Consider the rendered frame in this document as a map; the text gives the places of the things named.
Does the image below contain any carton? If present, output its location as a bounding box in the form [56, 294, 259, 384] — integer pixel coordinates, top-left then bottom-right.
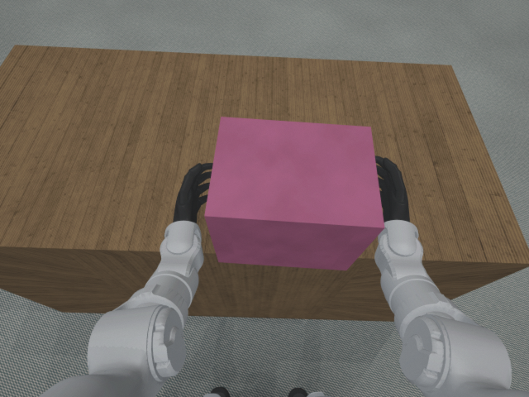
[204, 117, 384, 270]

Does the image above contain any robot left upper arm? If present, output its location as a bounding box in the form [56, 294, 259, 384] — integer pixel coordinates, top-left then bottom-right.
[39, 304, 186, 397]

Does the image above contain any robot left hand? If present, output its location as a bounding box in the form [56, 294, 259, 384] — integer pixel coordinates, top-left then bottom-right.
[173, 163, 213, 223]

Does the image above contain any robot right hand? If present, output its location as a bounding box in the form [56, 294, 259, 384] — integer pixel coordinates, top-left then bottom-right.
[375, 156, 410, 222]

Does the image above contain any robot right upper arm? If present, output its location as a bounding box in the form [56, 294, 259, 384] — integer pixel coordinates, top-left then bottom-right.
[399, 314, 529, 397]

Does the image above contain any pedestal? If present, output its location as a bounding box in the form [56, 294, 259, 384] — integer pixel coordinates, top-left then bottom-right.
[0, 45, 529, 322]

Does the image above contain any robot right forearm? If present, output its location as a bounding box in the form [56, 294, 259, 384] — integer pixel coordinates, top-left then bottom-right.
[374, 220, 512, 389]

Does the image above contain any robot left forearm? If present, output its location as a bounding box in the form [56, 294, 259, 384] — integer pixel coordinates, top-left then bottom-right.
[88, 221, 204, 371]

